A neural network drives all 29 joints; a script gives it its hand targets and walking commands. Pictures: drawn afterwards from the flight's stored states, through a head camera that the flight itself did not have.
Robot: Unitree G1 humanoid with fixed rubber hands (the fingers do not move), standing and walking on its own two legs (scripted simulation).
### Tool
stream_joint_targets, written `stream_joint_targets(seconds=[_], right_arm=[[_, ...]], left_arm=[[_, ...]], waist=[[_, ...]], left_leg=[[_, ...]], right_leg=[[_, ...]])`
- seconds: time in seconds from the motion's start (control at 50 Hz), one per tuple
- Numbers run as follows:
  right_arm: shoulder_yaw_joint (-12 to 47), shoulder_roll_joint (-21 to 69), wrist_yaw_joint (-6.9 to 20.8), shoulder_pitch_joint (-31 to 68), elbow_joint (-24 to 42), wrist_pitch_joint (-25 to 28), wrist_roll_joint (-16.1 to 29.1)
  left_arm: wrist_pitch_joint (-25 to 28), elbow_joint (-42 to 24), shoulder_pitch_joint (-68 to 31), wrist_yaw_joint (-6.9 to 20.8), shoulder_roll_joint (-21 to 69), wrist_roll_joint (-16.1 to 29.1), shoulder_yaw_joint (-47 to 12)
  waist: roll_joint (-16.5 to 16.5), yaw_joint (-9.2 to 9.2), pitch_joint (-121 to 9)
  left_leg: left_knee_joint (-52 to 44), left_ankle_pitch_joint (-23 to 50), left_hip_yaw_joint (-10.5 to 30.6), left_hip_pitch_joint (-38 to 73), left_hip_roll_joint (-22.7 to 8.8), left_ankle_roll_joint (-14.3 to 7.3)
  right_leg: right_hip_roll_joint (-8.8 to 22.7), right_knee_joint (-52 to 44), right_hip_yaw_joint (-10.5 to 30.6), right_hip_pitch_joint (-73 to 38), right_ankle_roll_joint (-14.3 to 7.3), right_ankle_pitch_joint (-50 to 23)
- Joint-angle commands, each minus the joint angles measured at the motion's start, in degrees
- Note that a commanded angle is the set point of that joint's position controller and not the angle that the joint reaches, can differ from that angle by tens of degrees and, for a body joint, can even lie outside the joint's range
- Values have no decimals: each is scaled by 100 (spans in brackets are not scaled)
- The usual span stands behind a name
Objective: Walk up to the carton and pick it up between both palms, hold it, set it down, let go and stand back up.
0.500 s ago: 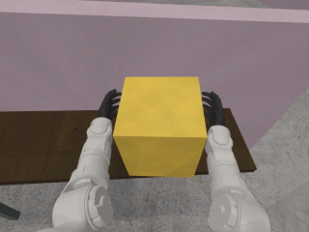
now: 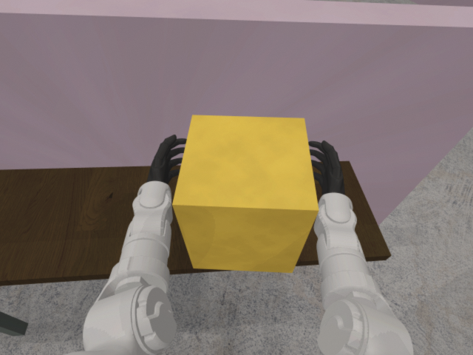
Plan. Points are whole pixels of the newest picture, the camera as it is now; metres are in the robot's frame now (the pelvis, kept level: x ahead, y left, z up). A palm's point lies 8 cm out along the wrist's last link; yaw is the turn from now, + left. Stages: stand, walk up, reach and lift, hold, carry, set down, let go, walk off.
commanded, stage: set down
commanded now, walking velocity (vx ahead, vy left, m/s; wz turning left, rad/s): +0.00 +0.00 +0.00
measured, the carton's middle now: (245, 198) +0.41 -0.01 +0.00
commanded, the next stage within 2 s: none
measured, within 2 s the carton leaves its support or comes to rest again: rests again in 0.88 s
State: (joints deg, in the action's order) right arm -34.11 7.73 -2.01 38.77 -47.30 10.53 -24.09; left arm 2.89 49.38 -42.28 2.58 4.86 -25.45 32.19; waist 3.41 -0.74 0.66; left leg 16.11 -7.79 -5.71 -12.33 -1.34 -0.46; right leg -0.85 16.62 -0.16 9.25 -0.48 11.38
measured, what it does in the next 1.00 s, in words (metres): stands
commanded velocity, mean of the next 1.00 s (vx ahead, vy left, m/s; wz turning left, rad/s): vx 0.00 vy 0.00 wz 0.00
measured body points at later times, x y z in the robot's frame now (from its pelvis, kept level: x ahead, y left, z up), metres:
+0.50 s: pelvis +0.00 +0.00 +0.00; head +0.05 +0.03 +0.45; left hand +0.42 +0.15 +0.05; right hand +0.40 -0.16 +0.07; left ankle +0.00 +0.11 -0.75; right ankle -0.04 -0.11 -0.75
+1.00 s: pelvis -0.01 +0.01 -0.02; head +0.05 +0.02 +0.43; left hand +0.44 +0.18 +0.04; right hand +0.42 -0.15 +0.03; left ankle +0.00 +0.11 -0.75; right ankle -0.04 -0.11 -0.75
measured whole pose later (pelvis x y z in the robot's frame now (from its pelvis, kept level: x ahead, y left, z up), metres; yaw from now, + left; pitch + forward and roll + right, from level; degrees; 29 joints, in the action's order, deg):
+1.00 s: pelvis -0.01 +0.01 -0.02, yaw -1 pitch +18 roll -1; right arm -5.7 -6.0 -7.0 47.5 -71.5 15.1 5.2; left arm 16.8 79.4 -53.9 -5.2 -9.1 -1.3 11.8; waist 0.5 -0.5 -11.3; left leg 28.4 -11.3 -5.4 -34.5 -3.3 -0.4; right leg -2.1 25.1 -0.5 29.7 -0.6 12.9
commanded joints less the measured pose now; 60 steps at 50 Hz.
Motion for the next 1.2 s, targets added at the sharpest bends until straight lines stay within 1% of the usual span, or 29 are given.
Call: stream_joint_targets(seconds=[0.0,0.18,0.44,0.46,0.48,0.54,0.58,0.62,0.66,0.68,0.7,0.72,0.74,0.78,0.8,0.82,0.84,0.86,0.88,0.9,0.96,0.98,1.02,1.04,1.06,1.08,1.1,1.16,1.18], right_arm=[[1586,2723,626,2317,-259,244,-237],[1510,2705,648,2195,-278,167,-280],[1377,2617,732,2139,-230,80,-350],[1348,2574,740,2138,-214,63,-371],[1380,2407,773,2162,-157,80,-330],[1369,2232,800,2101,-119,35,-307],[1291,2046,777,2045,-126,27,-329],[1290,1660,708,1892,-155,11,-218],[1262,631,510,1697,-152,31,109],[1234,-188,331,1582,-253,37,392],[1544,-658,135,1705,-377,71,865],[1896,-631,-24,1967,-585,94,1264],[2136,-619,-133,2167,-661,142,1548],[2318,-752,-300,2546,-719,296,1907],[2465,-896,-334,2736,-655,404,2095],[2577,-1021,-365,2880,-788,484,2231],[2671,-1162,-400,2966,-998,538,2397],[2710,-1305,-431,3011,-1162,590,2553],[2858,-1461,-433,3088,-1373,610,2738],[2899,-1681,-459,3123,-1524,655,2887],[3153,-2100,-510,3349,-1948,802,3279],[3190,-2235,-521,3440,-2057,864,3405],[3348,-2550,-528,3497,-2498,982,3663],[3425,-2657,-520,3490,-2725,992,3797],[3455,-2802,-490,3495,-2816,1041,3947],[3609,-2862,-442,3501,-3121,1015,4117],[3664,-2966,-396,3504,-3239,977,4276],[3928,-3182,-265,3671,-3180,870,4687],[3966,-3241,-218,3722,-3043,832,4789]], left_arm=[[243,-15,-2492,453,2030,-89,-1108],[264,15,-2408,482,2043,-171,-996],[261,-22,-2317,463,2017,-264,-929],[259,-20,-2317,453,1977,-271,-908],[269,-116,-2360,434,1940,-305,-888],[213,-110,-2234,437,1863,-340,-813],[208,-159,-2231,433,1769,-267,-828],[249,-103,-2158,353,1271,-225,-685],[327,-67,-1998,100,234,-60,-486],[371,28,-1886,-104,-566,86,-364],[444,119,-1941,-341,-1074,371,-573],[499,293,-2132,-502,-1086,717,-909],[604,415,-2345,-619,-1167,977,-1078],[872,739,-2771,-762,-1325,1491,-1421],[1076,839,-2954,-826,-1496,1700,-1473],[1257,1103,-3086,-858,-1600,1855,-1565],[1379,1403,-3133,-866,-1656,1997,-1692],[1485,1616,-3212,-864,-1742,2124,-1847],[1545,1931,-3234,-869,-1824,2208,-1911],[1592,2197,-3267,-845,-1885,2371,-2059],[1724,2916,-3403,-733,-2085,2752,-2333],[1790,2993,-3531,-690,-2154,2910,-2455],[1823,3308,-3535,-615,-2228,3043,-2620],[1828,3383,-3577,-579,-2272,3140,-2745],[1834,3236,-3617,-575,-2257,3220,-2871],[1782,3463,-3615,-558,-2238,3253,-2981],[1753,3332,-3682,-549,-2257,3328,-3107],[1718,3008,-3850,-537,-2382,3686,-3414],[1693,2830,-3916,-532,-2431,3810,-3525]], waist=[[-192,195,-2087],[-180,185,-2016],[-314,229,-1997],[-318,239,-1994],[-404,314,-1898],[-330,304,-1797],[-284,242,-1830],[-238,307,-1902],[-225,330,-1963],[-185,347,-1928],[-244,406,-2034],[-194,344,-1993],[-205,362,-2214],[-218,242,-2968],[-234,334,-3504],[-271,282,-3868],[-264,240,-4099],[-388,161,-4373],[-460,245,-4474],[-497,147,-4622],[-399,107,-4603],[-365,12,-4626],[-447,-23,-4267],[-457,-110,-4200],[-645,-131,-4286],[-735,-86,-3980],[-796,-135,-3947],[-791,-143,-3992],[-874,-173,-4155]], left_leg=[[132,1411,-205,883,20,-172],[133,1324,-186,924,12,-200],[275,1559,-178,1236,-23,-161],[289,1584,-189,1272,-26,-153],[251,1583,-169,1279,-43,-99],[248,1650,-180,1404,-42,-94],[280,1670,-168,1437,-66,-75],[295,1596,-196,1280,-39,-113],[329,1615,-201,1063,-15,-137],[328,1522,-193,905,-9,-147],[379,1485,-159,708,-15,-163],[445,1445,-90,473,-34,-185],[531,1340,-70,153,-46,-188],[701,1053,-42,-383,-38,-117],[844,1225,-36,-497,-34,-58],[1002,1359,8,-613,-19,-5],[1104,1423,71,-654,-29,49],[1224,1478,133,-593,-45,116],[1348,1663,162,-459,-61,166],[1507,1868,207,-285,-72,246],[1824,2263,287,-86,-69,344],[1920,2346,327,-127,-66,379],[2042,2529,396,-38,-78,478],[2030,2456,410,60,-86,504],[2073,2714,446,304,-124,588],[2104,2750,461,464,-138,620],[2107,2717,480,555,-153,637],[2099,2560,527,491,-149,602],[2108,2573,520,477,-140,606]], right_leg=[[124,192,-358,-621,454,-2591],[116,121,-344,-409,428,-2259],[66,50,-387,-4,358,-1845],[62,51,-384,8,361,-1820],[102,41,-414,3,359,-1695],[89,-9,-421,21,376,-1631],[78,8,-433,146,390,-1671],[97,44,-359,53,396,-1661],[104,166,-237,-66,442,-1980],[81,204,-175,-104,445,-1926],[46,252,-99,-76,425,-1940],[5,270,-57,20,397,-1920],[31,317,23,121,375,-1902],[63,468,115,229,321,-1991],[65,635,144,156,303,-2295],[66,791,167,105,288,-2604],[61,909,146,126,282,-2740],[65,970,112,304,258,-2728],[39,1013,77,499,213,-2696],[-9,1049,16,746,208,-2759],[-74,1105,-97,1324,213,-2793],[-81,1173,-131,1471,231,-2909],[-122,1246,-206,1730,249,-3013],[-139,1211,-249,1905,249,-2829],[-182,1176,-323,2136,206,-2798],[-209,1105,-353,2364,154,-2460],[-226,1018,-386,2565,103,-2135],[-238,977,-400,2830,86,-1713],[-233,975,-406,2852,81,-1708]])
